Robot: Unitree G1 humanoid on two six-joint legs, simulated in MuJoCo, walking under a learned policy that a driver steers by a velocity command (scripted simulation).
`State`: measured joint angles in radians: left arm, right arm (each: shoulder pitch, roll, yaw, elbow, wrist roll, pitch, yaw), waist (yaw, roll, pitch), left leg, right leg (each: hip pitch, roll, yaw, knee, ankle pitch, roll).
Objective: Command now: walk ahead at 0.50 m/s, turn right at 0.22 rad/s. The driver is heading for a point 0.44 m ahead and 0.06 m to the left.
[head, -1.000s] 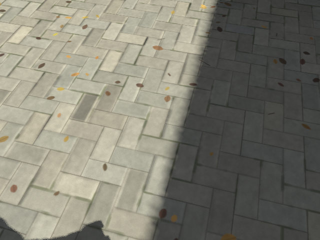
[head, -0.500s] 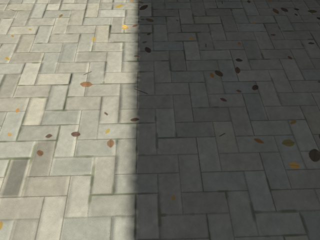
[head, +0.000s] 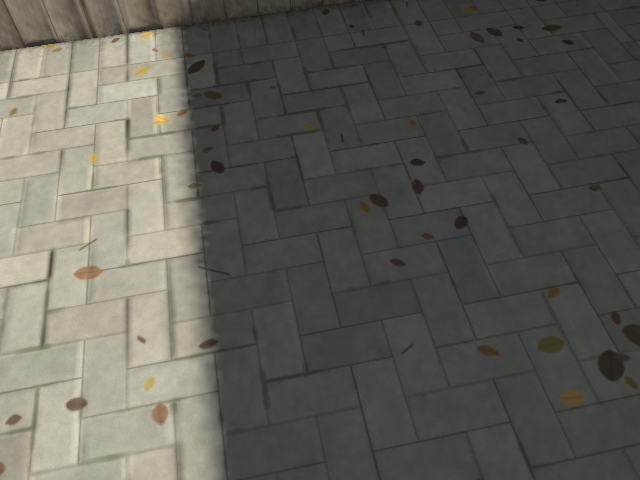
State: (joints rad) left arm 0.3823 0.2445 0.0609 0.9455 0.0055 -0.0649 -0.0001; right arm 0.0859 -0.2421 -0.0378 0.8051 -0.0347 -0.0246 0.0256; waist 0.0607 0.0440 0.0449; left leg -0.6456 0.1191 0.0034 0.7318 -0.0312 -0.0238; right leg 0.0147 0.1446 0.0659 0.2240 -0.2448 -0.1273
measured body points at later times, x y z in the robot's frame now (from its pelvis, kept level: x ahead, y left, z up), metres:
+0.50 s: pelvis +0.26 +0.04 +0.00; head +0.29 +0.05 +0.45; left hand +0.40 +0.28 -0.13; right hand +0.24 -0.20 -0.13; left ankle +0.23 +0.12 -0.74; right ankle +0.39 -0.10 -0.69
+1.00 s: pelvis +0.36 +0.01 +0.00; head +0.36 +0.01 +0.45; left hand +0.41 +0.25 -0.15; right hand +0.36 -0.22 -0.16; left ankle +0.35 +0.14 -0.74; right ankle +0.43 -0.06 -0.74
